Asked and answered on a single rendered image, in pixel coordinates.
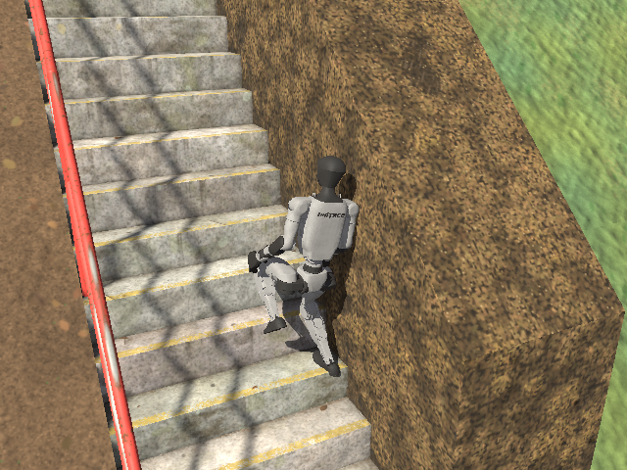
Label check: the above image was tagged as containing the robot right upper arm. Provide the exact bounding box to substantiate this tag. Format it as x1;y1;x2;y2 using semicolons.
338;199;360;249

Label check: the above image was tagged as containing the right robot forearm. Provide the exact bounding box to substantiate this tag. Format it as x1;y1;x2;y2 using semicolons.
325;248;350;261

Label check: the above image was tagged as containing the robot right thigh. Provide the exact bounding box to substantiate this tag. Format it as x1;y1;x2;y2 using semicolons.
300;266;337;319

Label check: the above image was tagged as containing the left robot forearm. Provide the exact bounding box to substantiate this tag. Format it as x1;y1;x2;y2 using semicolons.
256;236;285;262

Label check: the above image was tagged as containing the left robot hand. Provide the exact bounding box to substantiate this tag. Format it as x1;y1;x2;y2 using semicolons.
248;251;267;273

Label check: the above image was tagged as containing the robot left upper arm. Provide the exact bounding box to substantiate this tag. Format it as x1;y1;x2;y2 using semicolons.
280;197;312;251

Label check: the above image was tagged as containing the humanoid robot torso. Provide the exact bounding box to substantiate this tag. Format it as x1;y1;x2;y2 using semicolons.
296;193;348;294

